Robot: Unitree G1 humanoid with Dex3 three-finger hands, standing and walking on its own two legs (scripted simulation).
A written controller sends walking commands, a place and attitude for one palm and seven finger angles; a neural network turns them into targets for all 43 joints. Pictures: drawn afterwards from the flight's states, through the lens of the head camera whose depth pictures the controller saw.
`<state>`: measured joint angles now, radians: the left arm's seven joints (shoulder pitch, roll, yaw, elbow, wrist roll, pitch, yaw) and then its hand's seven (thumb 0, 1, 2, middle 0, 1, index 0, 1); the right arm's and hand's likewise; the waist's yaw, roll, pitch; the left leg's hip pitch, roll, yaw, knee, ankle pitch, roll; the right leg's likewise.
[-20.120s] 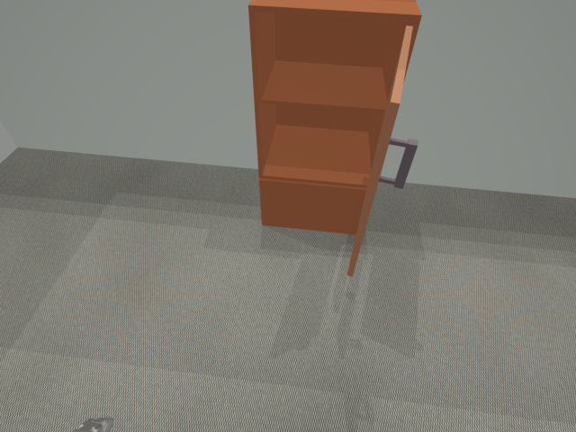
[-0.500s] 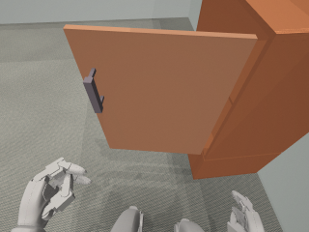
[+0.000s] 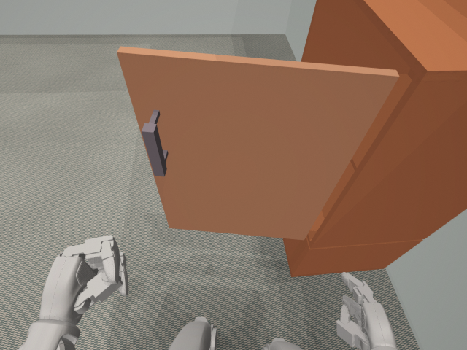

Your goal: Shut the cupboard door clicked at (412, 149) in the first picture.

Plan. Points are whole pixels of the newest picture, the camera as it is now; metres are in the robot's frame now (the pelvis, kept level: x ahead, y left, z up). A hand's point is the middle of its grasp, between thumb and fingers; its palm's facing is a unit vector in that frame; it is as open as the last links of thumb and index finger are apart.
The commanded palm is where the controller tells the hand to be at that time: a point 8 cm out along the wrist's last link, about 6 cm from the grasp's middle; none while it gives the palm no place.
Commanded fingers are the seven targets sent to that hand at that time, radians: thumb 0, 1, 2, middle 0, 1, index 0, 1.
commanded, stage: raise the hand and make a fist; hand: left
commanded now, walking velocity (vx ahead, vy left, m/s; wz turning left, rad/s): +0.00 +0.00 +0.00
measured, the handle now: (158, 144) +0.47 +0.19 +0.06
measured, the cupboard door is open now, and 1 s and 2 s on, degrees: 80 80 80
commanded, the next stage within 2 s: bring the fist close to the handle in 0.54 s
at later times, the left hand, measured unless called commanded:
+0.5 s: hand (117, 269) +0.22 +0.19 +0.06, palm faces +0.00 -1.00 -0.03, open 3.1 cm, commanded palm +0.20 +0.24 +0.07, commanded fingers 0.00 0.90 0.90 -1.30 -1.50 -1.30 -1.50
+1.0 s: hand (140, 235) +0.27 +0.17 +0.07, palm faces -0.02 -1.00 -0.03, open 3.1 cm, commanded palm +0.26 +0.23 +0.07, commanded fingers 0.00 0.90 0.90 -1.30 -1.50 -1.30 -1.50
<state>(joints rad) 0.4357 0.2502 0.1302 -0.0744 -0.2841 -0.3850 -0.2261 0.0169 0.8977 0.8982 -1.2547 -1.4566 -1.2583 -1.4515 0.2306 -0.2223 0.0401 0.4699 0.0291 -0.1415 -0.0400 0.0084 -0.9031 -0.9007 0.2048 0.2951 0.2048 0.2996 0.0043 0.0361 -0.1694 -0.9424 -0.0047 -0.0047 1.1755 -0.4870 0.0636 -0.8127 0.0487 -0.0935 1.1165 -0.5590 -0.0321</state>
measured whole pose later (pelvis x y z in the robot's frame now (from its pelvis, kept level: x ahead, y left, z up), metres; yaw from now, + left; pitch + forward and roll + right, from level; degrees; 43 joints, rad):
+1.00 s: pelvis +0.00 -0.01 +0.01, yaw +0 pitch +14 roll -3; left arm 0.16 0.26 0.14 0.12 -0.26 -0.33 -0.21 0.02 0.90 0.90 -1.30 -1.50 -1.30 -1.50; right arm 0.25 -0.25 0.04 0.52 0.03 -0.12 -0.04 0.01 -0.90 -0.90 0.20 0.30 0.20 0.30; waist -0.01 0.04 -0.15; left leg -0.91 0.00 0.00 1.13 -0.47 0.05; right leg -0.79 0.05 -0.09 1.09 -0.55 -0.05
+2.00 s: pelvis +0.00 -0.01 +0.01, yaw -1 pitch +15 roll -2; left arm -0.24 0.23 0.17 0.56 -0.20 -0.44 -0.13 0.02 0.90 0.90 -1.30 -1.50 -1.30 -1.50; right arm 0.29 -0.26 0.01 0.60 0.03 -0.03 -0.01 0.01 -0.91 -0.90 0.20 0.29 0.20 0.30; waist -0.04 0.03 -0.14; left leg -0.90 0.00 0.03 1.07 -0.44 0.05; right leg -0.80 0.05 -0.05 1.06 -0.52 -0.04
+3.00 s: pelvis -0.01 +0.00 -0.01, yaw -2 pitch +21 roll -4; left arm -0.83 0.42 0.24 1.12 -0.16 -0.43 -0.35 0.02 0.90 0.90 -1.30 -1.50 -1.31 -1.50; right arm 0.35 -0.28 0.02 0.67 0.03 -0.02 0.00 0.00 -0.91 -0.90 0.20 0.29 0.20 0.30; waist -0.13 0.05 -0.14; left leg -1.09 0.01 0.01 1.17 -0.45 0.06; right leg -0.98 0.06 -0.08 1.13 -0.53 -0.04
